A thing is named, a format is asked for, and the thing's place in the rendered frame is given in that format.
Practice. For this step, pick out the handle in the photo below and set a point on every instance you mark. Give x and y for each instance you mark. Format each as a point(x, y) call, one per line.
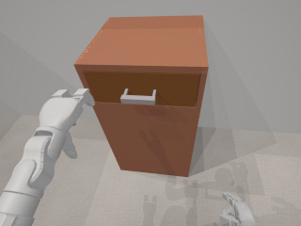
point(138, 99)

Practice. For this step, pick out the left robot forearm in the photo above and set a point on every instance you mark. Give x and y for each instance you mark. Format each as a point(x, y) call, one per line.
point(35, 171)

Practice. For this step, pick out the robot right hand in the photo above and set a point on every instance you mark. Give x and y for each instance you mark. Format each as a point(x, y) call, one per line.
point(241, 211)

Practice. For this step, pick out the cabinet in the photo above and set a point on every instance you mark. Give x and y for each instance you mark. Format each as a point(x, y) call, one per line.
point(155, 139)

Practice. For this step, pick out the drawer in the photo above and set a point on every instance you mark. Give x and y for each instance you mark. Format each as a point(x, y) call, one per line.
point(176, 89)

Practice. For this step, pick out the robot left hand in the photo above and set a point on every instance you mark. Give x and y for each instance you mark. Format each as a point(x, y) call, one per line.
point(62, 111)

